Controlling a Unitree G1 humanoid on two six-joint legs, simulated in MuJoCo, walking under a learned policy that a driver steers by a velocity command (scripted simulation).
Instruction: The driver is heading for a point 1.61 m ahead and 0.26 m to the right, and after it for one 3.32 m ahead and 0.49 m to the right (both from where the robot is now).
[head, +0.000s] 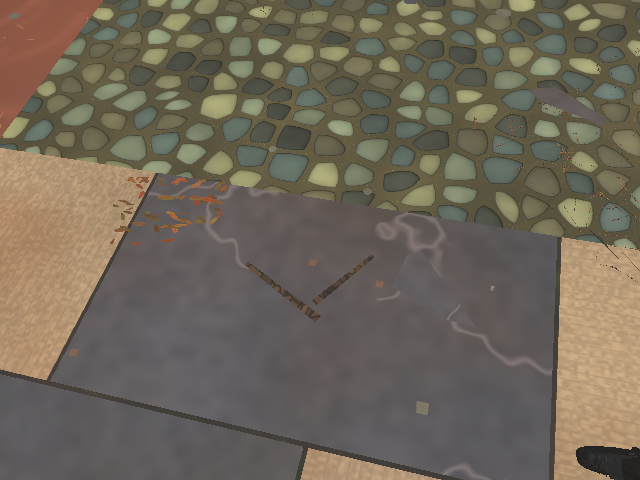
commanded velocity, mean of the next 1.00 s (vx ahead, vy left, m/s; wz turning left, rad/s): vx -0.08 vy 0.00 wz -0.20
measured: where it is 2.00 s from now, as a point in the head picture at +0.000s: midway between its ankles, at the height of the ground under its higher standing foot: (282, 401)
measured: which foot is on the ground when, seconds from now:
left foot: up 0.00-0.38, down 0.40-0.78, up 0.80-1.00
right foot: down 0.00-0.42, up 0.44-0.76, down 0.78-1.00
